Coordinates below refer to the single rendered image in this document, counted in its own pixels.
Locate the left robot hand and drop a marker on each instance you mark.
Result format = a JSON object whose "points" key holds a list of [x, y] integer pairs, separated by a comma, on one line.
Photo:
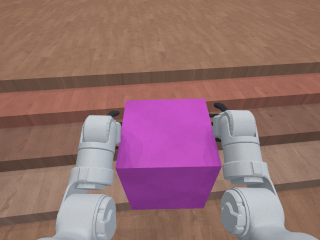
{"points": [[113, 114]]}

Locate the robot left forearm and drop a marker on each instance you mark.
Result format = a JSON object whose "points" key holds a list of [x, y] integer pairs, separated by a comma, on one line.
{"points": [[94, 163]]}

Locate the robot right upper arm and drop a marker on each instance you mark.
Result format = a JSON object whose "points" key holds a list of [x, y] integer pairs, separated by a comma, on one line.
{"points": [[255, 214]]}

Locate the robot left upper arm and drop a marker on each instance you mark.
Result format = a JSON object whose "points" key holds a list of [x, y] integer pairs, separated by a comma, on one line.
{"points": [[86, 217]]}

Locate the right robot hand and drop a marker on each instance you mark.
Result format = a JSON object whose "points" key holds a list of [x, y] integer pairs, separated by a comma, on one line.
{"points": [[223, 108]]}

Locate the carton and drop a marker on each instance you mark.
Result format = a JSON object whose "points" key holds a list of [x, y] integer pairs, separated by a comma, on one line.
{"points": [[167, 156]]}

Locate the robot right forearm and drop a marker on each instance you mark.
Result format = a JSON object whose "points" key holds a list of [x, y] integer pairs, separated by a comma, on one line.
{"points": [[243, 164]]}

